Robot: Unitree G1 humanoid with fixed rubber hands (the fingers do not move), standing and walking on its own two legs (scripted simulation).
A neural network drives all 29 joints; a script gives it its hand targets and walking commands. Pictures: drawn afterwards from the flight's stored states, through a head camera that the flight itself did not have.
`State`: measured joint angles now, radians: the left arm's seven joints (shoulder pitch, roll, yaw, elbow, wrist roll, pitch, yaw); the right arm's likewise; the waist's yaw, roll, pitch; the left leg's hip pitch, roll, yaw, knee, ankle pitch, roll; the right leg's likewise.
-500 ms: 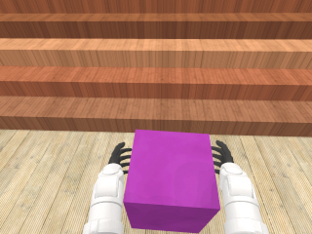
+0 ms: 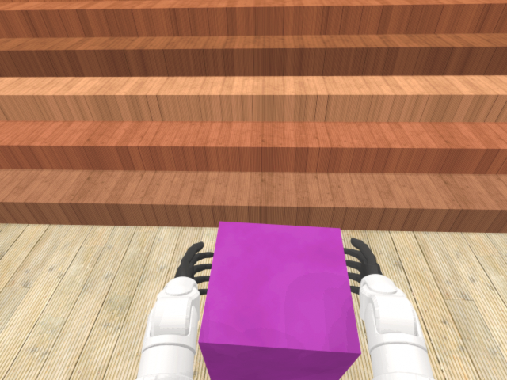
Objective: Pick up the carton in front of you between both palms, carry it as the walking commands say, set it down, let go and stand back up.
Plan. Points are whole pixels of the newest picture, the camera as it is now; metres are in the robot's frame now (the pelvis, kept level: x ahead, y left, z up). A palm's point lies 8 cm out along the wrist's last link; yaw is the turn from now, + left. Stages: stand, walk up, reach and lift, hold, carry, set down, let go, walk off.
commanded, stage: reach and lift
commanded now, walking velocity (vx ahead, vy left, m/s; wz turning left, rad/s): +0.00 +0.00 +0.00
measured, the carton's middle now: (274, 311) +0.29 +0.00 -0.05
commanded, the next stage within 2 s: hold in 0.08 s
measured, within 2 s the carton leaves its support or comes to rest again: neither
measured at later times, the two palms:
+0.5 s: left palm (185, 286) +0.27 +0.15 +0.05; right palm (377, 285) +0.28 -0.15 +0.05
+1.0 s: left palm (185, 282) +0.28 +0.15 +0.05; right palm (375, 281) +0.28 -0.15 +0.05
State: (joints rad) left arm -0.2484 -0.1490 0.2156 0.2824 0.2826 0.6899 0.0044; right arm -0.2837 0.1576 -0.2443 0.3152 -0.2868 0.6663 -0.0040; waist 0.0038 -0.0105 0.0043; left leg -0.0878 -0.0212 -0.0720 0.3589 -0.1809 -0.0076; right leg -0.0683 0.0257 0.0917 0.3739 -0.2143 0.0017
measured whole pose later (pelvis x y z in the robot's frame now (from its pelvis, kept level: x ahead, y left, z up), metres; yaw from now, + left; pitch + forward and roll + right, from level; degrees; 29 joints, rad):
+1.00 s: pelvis -0.01 +0.00 +0.00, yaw +0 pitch -8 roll +0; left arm -0.27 -0.15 0.21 0.25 0.29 0.77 0.00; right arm -0.30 0.16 -0.25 0.27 -0.30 0.75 0.00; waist 0.00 -0.01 0.01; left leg -0.04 -0.02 -0.07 0.34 -0.17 -0.01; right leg -0.02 0.03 0.09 0.35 -0.20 0.00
